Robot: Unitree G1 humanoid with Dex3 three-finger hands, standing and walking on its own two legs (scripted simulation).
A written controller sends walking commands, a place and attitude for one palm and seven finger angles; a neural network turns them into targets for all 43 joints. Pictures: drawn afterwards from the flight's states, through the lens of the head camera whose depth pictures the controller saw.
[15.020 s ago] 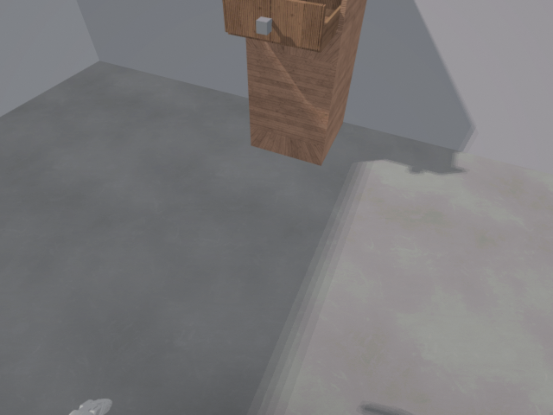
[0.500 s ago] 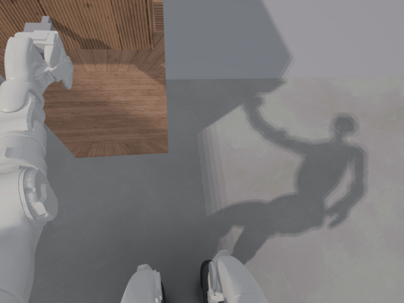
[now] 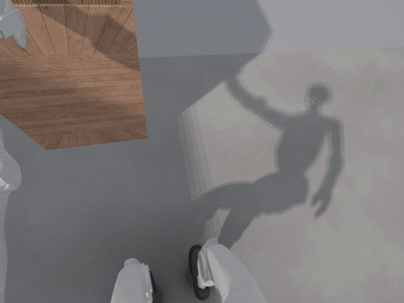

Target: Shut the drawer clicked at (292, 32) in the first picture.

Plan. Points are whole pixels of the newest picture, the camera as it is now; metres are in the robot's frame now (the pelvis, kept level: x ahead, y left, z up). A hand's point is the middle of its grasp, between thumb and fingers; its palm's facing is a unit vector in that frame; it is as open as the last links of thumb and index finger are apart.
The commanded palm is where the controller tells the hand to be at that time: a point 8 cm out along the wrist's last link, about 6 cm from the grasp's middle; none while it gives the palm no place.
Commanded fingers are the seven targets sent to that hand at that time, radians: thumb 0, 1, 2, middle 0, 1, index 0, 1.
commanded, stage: push the drawer shut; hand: left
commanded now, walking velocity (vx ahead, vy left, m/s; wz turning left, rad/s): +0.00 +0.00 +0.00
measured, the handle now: out of the picture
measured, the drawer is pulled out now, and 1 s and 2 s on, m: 0.00 0.00 0.00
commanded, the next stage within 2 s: pull the fist back off the drawer in 0.20 s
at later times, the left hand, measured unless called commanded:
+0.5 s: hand (15, 17) +0.59 +0.20 +0.10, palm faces -0.01 -1.00 -0.03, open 3.6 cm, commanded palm +0.60 +0.23 +0.10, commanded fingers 0.00 0.90 0.90 -1.40 -1.60 -1.40 -1.60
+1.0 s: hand (11, 22) +0.58 +0.20 +0.10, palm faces +0.01 -1.00 -0.02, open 3.3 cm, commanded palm +0.54 +0.24 +0.10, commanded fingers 0.00 0.90 0.90 -1.40 -1.60 -1.40 -1.60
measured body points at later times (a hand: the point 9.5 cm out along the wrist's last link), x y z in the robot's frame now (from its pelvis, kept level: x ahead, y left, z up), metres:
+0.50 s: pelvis -0.02 +0.00 -0.01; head +0.18 +0.03 +0.40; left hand +0.58 +0.25 +0.10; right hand -0.08 -0.25 -0.09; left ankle +0.00 +0.10 -0.66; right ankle +0.05 -0.11 -0.66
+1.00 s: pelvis +0.02 +0.01 +0.02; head +0.18 +0.03 +0.44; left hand +0.57 +0.25 +0.11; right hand -0.04 -0.24 -0.08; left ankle +0.00 +0.10 -0.66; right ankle +0.05 -0.11 -0.66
